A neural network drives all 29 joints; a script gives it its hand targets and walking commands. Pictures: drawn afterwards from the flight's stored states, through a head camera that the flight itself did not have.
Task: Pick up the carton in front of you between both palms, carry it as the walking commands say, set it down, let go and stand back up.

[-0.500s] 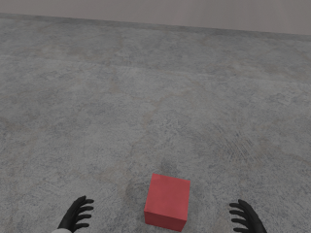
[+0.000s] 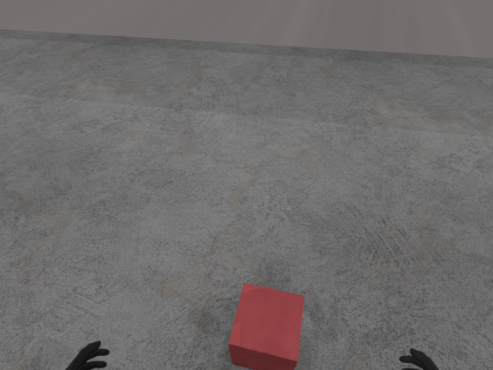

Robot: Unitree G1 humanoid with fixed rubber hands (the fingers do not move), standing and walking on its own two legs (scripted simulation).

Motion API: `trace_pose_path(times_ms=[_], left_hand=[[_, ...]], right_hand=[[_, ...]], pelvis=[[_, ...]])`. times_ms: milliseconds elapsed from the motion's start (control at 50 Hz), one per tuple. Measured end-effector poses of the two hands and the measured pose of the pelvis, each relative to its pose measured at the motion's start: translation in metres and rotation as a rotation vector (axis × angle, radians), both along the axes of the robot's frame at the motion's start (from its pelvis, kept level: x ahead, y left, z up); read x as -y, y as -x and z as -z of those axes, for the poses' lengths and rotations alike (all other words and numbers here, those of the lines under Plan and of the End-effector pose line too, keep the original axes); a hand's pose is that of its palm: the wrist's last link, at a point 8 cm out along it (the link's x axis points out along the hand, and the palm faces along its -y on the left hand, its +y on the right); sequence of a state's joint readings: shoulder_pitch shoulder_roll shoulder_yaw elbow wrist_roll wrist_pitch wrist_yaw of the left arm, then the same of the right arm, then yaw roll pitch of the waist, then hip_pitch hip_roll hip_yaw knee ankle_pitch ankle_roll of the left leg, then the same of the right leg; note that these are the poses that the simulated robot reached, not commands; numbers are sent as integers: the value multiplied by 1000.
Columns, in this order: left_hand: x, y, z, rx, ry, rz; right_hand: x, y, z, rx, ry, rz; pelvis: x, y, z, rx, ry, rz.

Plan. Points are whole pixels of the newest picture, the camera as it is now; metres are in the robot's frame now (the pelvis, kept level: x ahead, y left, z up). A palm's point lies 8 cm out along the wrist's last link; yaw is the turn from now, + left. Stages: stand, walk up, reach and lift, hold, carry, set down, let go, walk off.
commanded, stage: stand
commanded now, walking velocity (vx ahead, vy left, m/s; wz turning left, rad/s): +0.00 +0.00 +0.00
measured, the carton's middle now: (266, 331) +0.40 -0.04 -0.65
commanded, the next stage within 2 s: none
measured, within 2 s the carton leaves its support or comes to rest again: neither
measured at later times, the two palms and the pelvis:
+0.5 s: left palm out of the picture +0.10 +0.30 -0.09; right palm out of the picture +0.11 -0.29 -0.09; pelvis -0.01 +0.00 +0.01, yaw +0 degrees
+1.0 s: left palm out of the picture +0.07 +0.31 -0.09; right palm out of the picture +0.07 -0.30 -0.10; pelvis -0.02 +0.00 +0.01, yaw +0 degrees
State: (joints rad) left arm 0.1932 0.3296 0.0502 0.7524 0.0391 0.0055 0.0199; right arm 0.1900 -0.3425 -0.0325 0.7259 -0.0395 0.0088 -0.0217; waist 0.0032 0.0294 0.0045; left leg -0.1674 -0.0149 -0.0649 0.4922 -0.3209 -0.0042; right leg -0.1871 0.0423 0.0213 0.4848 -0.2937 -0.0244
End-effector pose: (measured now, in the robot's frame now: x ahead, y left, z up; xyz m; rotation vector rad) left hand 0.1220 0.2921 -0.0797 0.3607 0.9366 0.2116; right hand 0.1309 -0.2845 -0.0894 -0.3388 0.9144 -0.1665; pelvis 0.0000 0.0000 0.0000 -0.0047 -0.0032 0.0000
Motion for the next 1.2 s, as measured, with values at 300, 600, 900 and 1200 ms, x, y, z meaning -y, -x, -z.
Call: trace_pose_path(times_ms=[300, 600, 900, 1200], left_hand=[[1, 9, 7, -43, 18, -22], [-9, 31, 8, -92, 12, -35], [-16, 49, 11, -140, 6, -43], [-21, 58, 12, -169, 1, -48]], right_hand=[[7, 8, 1, -42, 18, 4], [11, 32, 3, -96, 28, 14], [16, 54, 6, -149, 34, 30], [18, 62, 6, -175, 38, 38]], pelvis=[[1, 1, -3, 17, 0, -4], [-1, 11, -7, 34, -2, -4], [-3, 21, -9, 39, -4, -2], [-4, 25, -10, 40, -5, 0]])
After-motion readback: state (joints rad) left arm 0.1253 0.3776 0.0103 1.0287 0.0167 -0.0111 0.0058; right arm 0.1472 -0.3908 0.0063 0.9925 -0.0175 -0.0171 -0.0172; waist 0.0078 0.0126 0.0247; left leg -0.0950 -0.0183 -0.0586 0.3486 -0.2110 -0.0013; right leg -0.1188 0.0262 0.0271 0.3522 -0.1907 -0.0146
